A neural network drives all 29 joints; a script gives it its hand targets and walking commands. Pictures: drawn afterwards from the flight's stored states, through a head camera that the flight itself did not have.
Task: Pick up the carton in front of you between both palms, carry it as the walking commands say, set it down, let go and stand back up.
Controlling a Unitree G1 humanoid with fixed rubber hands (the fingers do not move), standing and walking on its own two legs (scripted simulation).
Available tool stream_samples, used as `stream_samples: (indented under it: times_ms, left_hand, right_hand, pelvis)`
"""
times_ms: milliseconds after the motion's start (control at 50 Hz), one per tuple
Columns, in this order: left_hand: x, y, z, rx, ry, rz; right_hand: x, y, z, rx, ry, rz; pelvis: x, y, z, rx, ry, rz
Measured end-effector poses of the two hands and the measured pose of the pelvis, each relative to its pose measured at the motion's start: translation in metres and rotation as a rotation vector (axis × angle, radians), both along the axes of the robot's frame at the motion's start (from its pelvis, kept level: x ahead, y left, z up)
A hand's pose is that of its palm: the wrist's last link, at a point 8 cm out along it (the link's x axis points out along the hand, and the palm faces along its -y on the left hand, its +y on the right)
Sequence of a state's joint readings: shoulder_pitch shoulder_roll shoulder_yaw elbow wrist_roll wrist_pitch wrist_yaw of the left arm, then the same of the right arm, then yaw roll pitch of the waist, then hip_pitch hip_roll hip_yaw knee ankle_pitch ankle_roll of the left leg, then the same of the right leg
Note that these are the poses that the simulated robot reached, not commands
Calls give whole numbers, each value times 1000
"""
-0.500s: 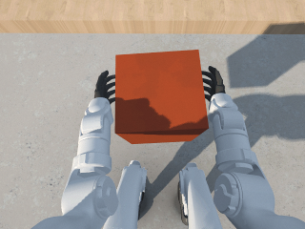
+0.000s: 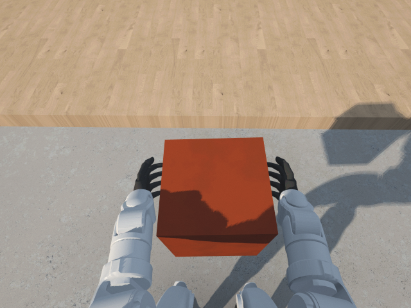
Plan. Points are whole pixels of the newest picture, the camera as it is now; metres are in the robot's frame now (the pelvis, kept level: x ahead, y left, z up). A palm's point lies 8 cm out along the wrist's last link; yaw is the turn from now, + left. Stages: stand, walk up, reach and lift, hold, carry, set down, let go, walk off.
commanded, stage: reach and lift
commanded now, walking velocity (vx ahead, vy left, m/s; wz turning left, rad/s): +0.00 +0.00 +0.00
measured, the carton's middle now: (214, 203) +0.35 +0.01 -0.09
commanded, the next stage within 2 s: hold in 1.32 s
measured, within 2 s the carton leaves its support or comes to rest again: neither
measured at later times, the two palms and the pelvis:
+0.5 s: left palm (132, 185) +0.31 +0.15 +0.08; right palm (311, 190) +0.31 -0.15 +0.08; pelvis +0.01 +0.00 +0.06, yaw +0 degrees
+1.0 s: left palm (131, 178) +0.32 +0.15 +0.09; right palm (312, 182) +0.32 -0.15 +0.09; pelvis +0.02 +0.00 +0.07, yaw +0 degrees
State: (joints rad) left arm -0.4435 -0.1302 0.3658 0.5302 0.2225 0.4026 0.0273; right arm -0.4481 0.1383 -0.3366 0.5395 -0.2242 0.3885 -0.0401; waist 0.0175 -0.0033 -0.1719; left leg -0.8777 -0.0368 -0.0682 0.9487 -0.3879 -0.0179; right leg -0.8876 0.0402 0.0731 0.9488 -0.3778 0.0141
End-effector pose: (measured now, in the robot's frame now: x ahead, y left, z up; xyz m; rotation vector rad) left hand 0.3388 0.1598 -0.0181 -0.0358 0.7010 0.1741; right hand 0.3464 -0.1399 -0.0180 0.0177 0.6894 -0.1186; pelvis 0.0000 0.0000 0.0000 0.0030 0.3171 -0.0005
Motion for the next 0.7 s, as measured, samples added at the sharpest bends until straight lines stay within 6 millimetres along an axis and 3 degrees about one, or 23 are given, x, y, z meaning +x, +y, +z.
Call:
stream_samples:
  times_ms: [180, 360, 540, 700]
  left_hand:
    - [-13, -3, 53, 4, -16, -15]
    - [-25, -6, 97, 22, -37, -43]
    - [-32, -7, 102, 29, -6, -53]
    - [-29, -7, 105, 27, -20, -46]
  right_hand:
    - [-17, -3, 53, -8, -16, -6]
    - [-32, -6, 97, -23, -37, -4]
    - [-41, -8, 101, -24, -5, -7]
    - [-37, -7, 105, -21, -18, -3]
  pelvis:
    - [15, 2, 37, -3, -156, 1]
    - [19, 4, 58, -4, -315, 7]
    - [8, 4, 59, -3, -383, 2]
    - [5, 3, 60, -2, -389, 4]
